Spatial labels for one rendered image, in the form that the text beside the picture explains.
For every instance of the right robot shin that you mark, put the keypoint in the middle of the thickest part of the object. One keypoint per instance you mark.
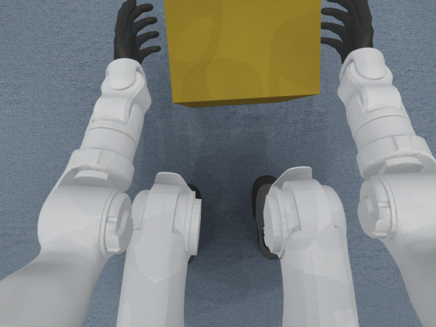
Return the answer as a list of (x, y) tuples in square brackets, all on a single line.
[(304, 173)]

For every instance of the robot left forearm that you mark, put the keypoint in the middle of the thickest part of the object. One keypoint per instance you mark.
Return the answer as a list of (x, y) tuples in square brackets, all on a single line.
[(105, 158)]

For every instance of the robot left hand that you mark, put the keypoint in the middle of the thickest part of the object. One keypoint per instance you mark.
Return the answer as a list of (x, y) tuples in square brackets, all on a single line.
[(126, 41)]

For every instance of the robot right foot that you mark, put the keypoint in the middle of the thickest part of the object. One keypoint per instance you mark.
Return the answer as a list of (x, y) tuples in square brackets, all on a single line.
[(260, 189)]

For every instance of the left robot upper arm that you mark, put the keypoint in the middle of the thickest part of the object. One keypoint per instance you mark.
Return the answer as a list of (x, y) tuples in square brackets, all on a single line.
[(80, 229)]

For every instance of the right robot upper arm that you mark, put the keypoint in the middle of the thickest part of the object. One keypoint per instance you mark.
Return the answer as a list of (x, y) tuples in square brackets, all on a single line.
[(400, 210)]

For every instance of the carton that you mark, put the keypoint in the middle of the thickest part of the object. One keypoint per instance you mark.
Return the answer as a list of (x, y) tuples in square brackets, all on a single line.
[(235, 52)]

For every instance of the robot right hand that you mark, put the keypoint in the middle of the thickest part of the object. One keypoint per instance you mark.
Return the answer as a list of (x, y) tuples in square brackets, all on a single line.
[(357, 32)]

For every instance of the robot right forearm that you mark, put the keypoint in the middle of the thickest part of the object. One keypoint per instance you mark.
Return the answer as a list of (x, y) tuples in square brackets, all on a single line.
[(379, 123)]

